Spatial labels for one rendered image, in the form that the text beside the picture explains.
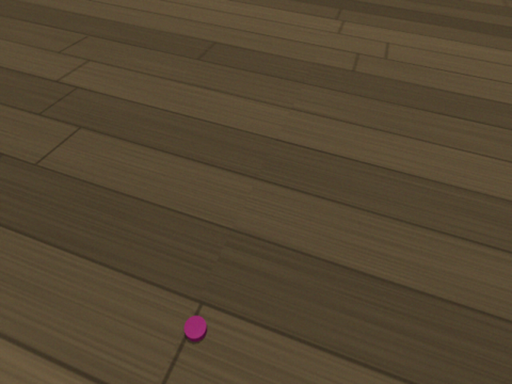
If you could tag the tin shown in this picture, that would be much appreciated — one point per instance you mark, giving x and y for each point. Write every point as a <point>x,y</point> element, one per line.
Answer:
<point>195,328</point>

